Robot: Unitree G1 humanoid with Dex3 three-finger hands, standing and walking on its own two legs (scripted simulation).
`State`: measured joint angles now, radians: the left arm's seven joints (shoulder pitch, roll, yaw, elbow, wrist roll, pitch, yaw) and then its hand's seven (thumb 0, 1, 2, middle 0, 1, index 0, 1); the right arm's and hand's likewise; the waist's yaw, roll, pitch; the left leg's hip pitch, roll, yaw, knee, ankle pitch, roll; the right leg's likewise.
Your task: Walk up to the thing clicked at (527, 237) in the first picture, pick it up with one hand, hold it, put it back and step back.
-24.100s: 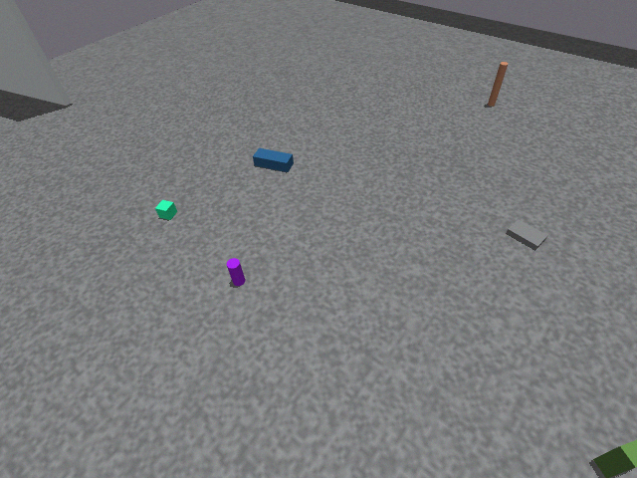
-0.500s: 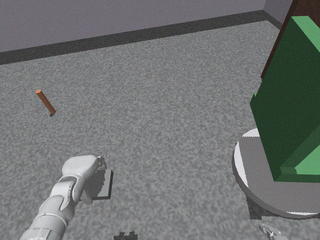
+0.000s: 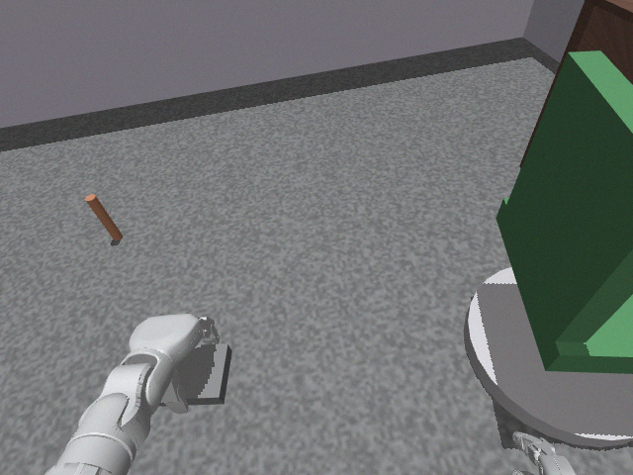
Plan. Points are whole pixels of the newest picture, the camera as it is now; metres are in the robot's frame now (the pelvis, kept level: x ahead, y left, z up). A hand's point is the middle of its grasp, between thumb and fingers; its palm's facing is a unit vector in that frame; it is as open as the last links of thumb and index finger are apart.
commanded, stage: hold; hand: left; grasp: from above
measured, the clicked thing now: (183, 374) +0.31 +0.23 -0.08
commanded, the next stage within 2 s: crouch in 1.16 s
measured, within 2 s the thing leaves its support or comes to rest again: neither
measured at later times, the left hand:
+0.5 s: hand (177, 374) +0.28 +0.21 -0.02, palm faces -0.45 -0.02 -0.90, open 10.5 cm
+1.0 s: hand (178, 368) +0.29 +0.21 -0.02, palm faces -0.45 -0.02 -0.89, open 10.5 cm
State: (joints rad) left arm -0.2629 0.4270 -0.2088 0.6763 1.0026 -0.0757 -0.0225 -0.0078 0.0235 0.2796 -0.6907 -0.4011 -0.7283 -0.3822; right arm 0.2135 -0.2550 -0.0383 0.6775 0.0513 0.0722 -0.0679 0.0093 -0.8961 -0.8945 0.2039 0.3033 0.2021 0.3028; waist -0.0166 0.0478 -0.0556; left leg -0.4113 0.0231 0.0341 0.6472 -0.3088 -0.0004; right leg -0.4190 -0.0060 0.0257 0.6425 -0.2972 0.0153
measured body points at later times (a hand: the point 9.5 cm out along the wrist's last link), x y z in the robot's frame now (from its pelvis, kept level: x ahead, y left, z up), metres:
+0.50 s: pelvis -0.01 +0.00 +0.01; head -0.01 -0.03 +0.46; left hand +0.30 +0.21 +0.03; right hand +0.13 -0.26 -0.11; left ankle +0.01 +0.12 -0.72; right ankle +0.02 -0.13 -0.72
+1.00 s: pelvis +0.00 +0.00 +0.01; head +0.01 -0.03 +0.46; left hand +0.31 +0.21 +0.03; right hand +0.14 -0.26 -0.10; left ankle +0.01 +0.12 -0.72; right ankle +0.02 -0.13 -0.72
